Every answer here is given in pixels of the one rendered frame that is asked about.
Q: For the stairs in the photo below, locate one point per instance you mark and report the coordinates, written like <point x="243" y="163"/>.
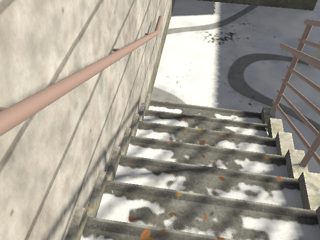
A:
<point x="201" y="173"/>

